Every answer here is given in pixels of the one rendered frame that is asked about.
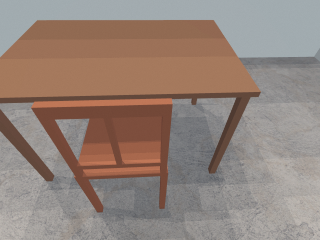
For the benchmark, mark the table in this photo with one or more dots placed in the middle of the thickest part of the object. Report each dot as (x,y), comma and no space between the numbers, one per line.
(84,60)

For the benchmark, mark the chair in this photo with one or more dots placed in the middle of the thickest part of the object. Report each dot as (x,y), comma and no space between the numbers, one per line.
(125,138)

